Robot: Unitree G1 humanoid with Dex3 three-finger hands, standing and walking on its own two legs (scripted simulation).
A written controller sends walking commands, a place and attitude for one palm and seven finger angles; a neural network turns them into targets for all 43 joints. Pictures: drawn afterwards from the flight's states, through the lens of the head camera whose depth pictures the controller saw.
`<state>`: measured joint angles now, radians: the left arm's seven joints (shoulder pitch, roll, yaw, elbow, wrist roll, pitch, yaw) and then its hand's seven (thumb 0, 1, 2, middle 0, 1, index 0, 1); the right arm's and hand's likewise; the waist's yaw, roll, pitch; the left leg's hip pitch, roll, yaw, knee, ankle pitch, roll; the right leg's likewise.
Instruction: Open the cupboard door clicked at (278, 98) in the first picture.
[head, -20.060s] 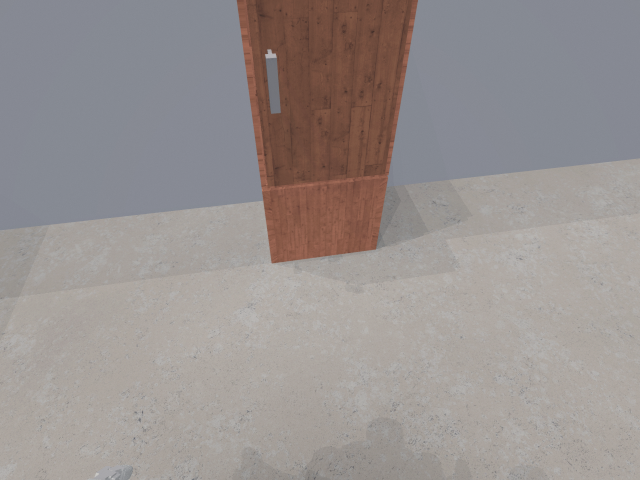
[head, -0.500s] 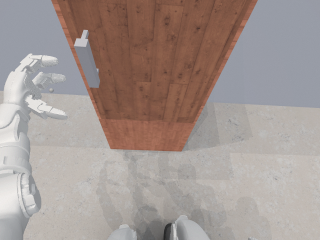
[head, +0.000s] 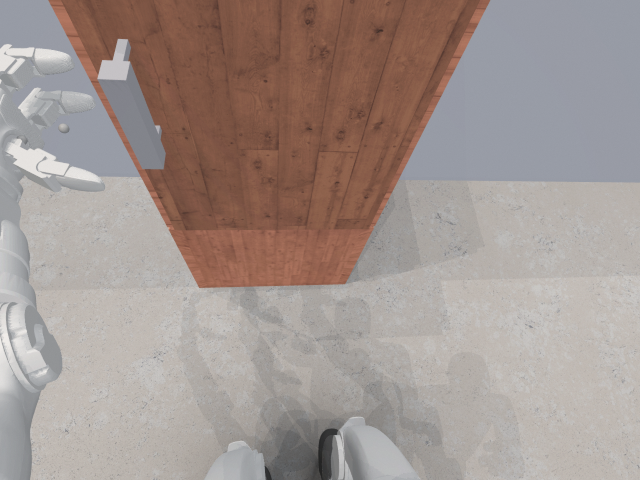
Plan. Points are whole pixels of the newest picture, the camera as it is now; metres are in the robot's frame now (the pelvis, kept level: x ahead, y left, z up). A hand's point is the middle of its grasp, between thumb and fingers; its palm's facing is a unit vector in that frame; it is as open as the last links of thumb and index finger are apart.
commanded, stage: move the hooked fingers beside the handle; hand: left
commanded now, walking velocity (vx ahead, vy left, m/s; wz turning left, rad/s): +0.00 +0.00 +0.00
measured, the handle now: (139, 108) +0.54 +0.18 +0.07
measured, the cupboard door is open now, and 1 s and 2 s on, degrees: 0 0 0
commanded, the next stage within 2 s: slide the fingers in behind the handle in 1.06 s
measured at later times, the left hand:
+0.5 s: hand (65, 154) +0.47 +0.24 +0.08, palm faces -0.06 -1.00 +0.00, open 14.0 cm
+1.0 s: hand (62, 147) +0.48 +0.25 +0.08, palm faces -0.04 -1.00 -0.01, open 14.0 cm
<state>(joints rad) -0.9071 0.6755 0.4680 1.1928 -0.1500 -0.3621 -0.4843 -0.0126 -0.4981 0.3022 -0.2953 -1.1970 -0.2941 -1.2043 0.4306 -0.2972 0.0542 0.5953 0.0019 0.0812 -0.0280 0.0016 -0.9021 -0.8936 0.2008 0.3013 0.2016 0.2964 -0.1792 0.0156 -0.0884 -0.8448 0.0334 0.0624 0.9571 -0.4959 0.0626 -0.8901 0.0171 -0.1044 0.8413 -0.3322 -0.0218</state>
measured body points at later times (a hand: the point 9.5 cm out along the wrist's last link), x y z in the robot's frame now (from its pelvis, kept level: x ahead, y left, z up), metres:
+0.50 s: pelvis +0.01 +0.01 +0.00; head +0.12 +0.03 +0.44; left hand +0.47 +0.30 +0.08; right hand +0.04 -0.26 -0.10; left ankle -0.03 +0.07 -0.68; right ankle +0.03 -0.11 -0.68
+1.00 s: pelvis +0.00 +0.00 +0.00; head +0.13 +0.02 +0.43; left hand +0.48 +0.30 +0.08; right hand -0.02 -0.28 -0.10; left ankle -0.03 +0.07 -0.68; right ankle +0.03 -0.11 -0.68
